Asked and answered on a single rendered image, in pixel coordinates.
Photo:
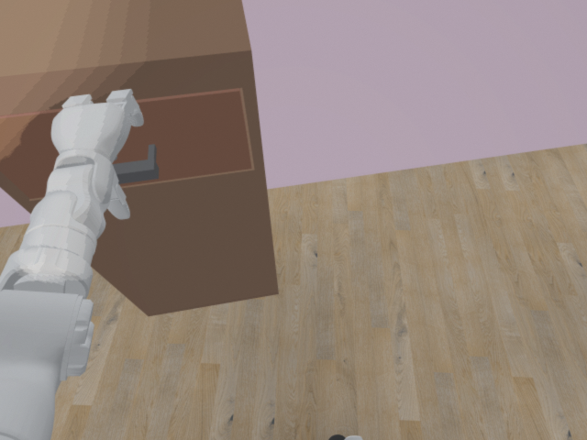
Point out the drawer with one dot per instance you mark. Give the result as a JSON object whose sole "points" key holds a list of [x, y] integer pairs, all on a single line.
{"points": [[195, 134]]}

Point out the left robot hand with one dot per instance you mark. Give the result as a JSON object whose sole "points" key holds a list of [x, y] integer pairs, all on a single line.
{"points": [[102, 128]]}

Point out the robot left upper arm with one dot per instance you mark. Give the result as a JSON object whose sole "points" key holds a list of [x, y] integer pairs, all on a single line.
{"points": [[44, 338]]}

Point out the handle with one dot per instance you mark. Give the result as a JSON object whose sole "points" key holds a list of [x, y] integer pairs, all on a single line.
{"points": [[138, 171]]}

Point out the cabinet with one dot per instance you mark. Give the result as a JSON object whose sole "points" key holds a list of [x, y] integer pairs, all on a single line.
{"points": [[190, 242]]}

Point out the left robot forearm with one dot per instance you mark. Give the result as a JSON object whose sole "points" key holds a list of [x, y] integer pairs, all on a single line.
{"points": [[59, 244]]}

